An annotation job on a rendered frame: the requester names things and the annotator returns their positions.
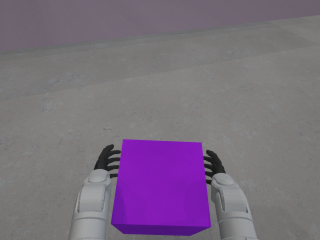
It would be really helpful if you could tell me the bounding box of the robot right hand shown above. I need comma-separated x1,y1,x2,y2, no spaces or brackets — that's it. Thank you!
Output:
203,150,226,185

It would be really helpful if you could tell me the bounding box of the carton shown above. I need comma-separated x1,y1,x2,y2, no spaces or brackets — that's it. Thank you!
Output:
111,139,211,236

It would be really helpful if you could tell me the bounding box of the robot right forearm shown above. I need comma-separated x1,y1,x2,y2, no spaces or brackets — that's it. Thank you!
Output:
211,173,259,240

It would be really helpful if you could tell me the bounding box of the robot left hand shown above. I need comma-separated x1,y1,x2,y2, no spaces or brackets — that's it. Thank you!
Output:
94,144,121,179

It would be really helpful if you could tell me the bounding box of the robot left forearm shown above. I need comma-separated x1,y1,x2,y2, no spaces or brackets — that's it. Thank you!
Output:
68,169,111,240

